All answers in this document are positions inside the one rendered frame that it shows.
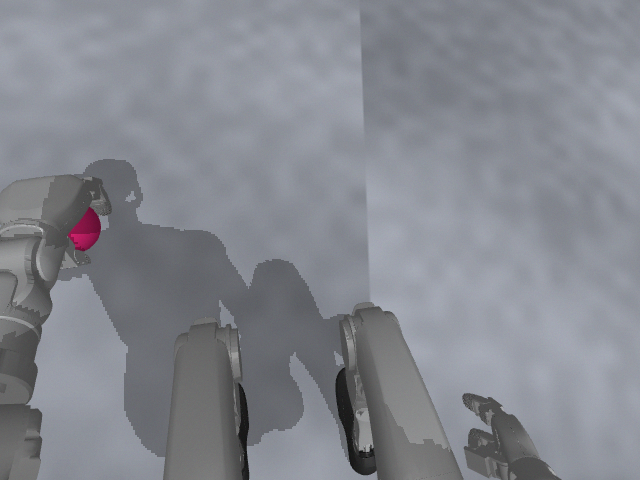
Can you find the ball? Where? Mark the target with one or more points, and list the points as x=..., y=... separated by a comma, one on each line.
x=85, y=234

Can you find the left robot arm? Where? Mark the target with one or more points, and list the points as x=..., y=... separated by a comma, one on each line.
x=31, y=254

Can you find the right robot arm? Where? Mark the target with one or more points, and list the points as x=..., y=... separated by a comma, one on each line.
x=529, y=468

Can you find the right robot hand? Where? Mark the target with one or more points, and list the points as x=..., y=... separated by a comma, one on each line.
x=490, y=455

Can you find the left robot hand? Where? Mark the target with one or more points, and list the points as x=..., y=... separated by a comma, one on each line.
x=59, y=201

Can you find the right robot foot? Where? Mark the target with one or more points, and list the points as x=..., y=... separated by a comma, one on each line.
x=363, y=463

